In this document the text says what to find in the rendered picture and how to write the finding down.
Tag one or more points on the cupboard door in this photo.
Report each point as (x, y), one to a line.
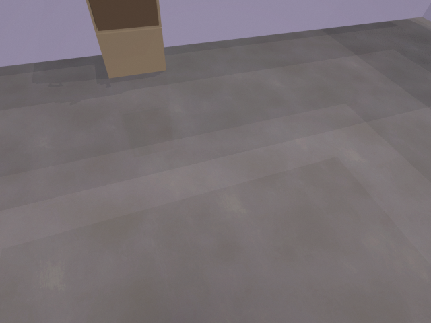
(119, 14)

